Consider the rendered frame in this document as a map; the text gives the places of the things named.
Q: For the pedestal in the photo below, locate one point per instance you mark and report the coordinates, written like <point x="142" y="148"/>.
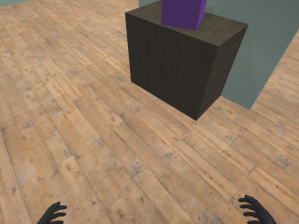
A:
<point x="186" y="69"/>

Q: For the right robot hand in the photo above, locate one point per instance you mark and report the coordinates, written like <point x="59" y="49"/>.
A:
<point x="260" y="212"/>

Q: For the left robot hand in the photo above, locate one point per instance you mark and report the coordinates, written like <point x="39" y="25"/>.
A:
<point x="49" y="216"/>

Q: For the carton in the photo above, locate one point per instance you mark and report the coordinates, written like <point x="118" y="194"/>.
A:
<point x="184" y="14"/>

